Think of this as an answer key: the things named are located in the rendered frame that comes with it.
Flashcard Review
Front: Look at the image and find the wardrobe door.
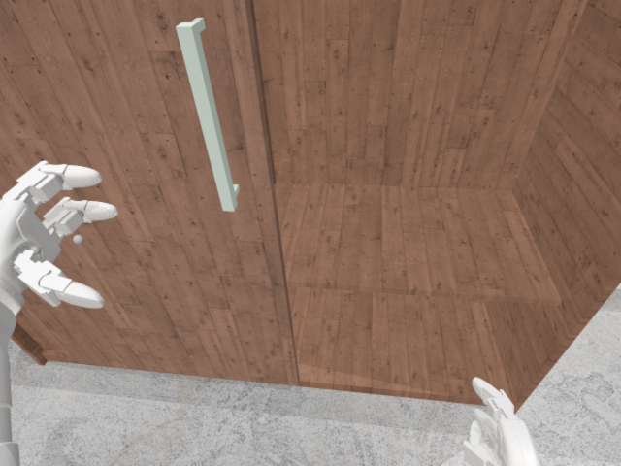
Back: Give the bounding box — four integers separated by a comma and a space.
0, 0, 300, 385
16, 311, 59, 351

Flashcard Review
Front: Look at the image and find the robot left hand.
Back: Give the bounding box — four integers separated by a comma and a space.
0, 161, 119, 309

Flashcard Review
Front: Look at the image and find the robot left forearm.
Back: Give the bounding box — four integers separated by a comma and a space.
0, 276, 25, 466

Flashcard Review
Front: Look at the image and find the handle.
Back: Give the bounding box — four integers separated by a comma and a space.
176, 18, 240, 212

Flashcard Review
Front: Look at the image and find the robot right hand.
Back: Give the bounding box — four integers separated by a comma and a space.
464, 377, 541, 466

